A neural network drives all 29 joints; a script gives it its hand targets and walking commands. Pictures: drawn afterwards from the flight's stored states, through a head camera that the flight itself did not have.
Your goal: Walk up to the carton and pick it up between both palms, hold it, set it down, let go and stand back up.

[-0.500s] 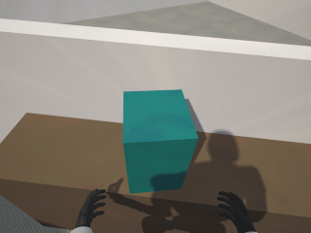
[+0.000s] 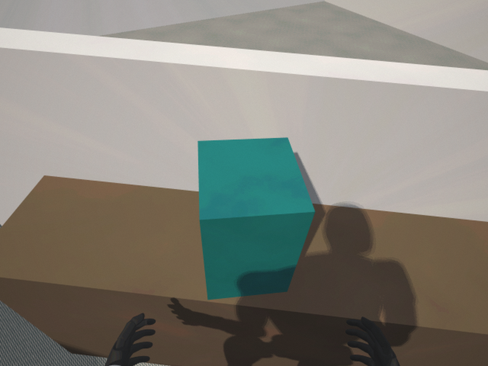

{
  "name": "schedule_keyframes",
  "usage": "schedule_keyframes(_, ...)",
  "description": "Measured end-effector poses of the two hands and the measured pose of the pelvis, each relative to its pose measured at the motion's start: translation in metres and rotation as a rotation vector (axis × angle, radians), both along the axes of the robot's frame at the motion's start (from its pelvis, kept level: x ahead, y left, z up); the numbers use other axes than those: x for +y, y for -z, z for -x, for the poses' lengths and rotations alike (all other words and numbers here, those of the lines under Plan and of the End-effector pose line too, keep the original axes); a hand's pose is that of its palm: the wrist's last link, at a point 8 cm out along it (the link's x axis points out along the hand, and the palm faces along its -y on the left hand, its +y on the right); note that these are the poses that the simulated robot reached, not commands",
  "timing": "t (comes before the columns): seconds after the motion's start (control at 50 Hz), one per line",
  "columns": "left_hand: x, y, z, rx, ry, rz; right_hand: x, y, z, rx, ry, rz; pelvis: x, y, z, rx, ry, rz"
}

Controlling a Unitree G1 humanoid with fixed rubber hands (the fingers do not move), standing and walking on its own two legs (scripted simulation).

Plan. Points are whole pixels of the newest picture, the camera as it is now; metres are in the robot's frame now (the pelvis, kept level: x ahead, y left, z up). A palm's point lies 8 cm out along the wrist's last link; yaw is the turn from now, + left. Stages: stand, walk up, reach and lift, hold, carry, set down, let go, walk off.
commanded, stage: set down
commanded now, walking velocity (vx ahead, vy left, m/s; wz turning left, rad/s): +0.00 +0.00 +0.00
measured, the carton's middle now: (246, 222) +0.39 +0.03 -0.01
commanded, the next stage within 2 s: let go in 0.12 s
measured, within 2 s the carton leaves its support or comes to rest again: neither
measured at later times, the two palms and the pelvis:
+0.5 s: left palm (115, 360) +0.15 +0.23 -0.08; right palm out of the picture +0.14 -0.22 -0.08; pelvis -0.01 +0.01 +0.00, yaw +0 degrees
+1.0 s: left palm out of the picture +0.08 +0.26 -0.11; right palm out of the picture +0.09 -0.23 -0.11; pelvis -0.01 +0.01 -0.01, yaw +2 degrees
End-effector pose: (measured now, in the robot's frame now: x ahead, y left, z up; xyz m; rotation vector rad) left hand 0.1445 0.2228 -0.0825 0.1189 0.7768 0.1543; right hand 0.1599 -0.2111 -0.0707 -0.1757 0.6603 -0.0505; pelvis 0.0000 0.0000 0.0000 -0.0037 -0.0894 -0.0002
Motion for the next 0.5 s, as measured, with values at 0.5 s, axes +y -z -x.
schedule_keyframes(0.5, 0.009, 0.0, -0.007, 0.052, 0.06, -0.016, -0.008, 0.007, 0.015, 0.047, 0.036, 0.042, 0.006, 0.002, 0.008, 0.0, 0.003, 0.002)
